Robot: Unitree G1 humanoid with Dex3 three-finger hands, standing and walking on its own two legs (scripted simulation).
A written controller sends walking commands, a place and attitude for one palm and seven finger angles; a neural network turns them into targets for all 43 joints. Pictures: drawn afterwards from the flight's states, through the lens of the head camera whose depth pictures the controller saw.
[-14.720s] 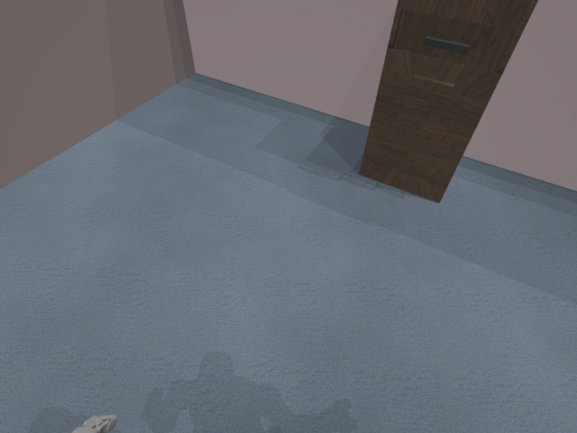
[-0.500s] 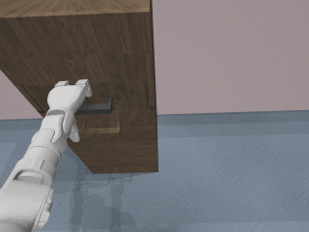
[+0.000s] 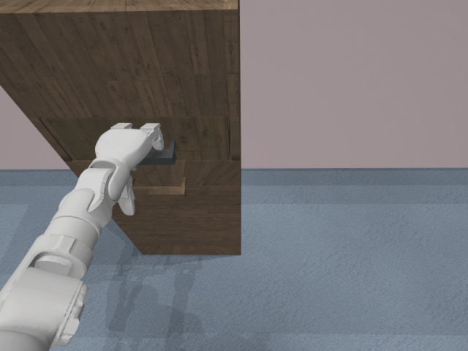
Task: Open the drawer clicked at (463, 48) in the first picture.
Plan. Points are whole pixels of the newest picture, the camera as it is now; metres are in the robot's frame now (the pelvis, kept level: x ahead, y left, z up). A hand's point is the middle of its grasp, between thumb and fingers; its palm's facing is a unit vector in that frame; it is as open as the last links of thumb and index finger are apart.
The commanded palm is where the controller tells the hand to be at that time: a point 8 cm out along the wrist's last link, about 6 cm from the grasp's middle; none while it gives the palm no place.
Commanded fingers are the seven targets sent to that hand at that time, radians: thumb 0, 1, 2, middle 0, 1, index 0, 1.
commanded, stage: move the hooked fingers above the handle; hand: left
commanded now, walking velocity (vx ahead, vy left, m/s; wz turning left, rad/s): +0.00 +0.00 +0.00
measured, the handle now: (140, 150) +0.52 +0.22 -0.01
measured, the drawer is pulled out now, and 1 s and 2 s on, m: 0.00 0.00 0.00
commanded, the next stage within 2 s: lower the fingers behind the handle in 1.94 s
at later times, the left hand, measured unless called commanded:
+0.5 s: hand (111, 165) +0.43 +0.24 +0.05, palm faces -0.17 +0.01 -0.99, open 13.8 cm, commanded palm +0.43 +0.23 +0.11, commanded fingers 0.00 -0.50 0.30 -0.30 -1.20 -0.30 -1.20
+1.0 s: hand (133, 145) +0.47 +0.20 +0.07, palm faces -0.06 +0.00 -1.00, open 13.5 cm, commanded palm +0.44 +0.24 +0.10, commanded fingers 0.00 -0.50 0.30 -0.30 -1.20 -0.30 -1.20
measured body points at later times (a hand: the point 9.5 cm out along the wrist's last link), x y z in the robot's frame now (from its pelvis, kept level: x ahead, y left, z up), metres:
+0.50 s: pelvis +0.00 +0.00 +0.00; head +0.06 -0.01 +0.45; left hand +0.43 +0.24 +0.11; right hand +0.06 -0.27 -0.13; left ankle -0.01 +0.11 -0.72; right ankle -0.01 -0.12 -0.72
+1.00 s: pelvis -0.01 +0.00 +0.00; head +0.05 -0.02 +0.45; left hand +0.46 +0.20 +0.12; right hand +0.03 -0.25 -0.14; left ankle -0.01 +0.11 -0.72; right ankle -0.01 -0.12 -0.72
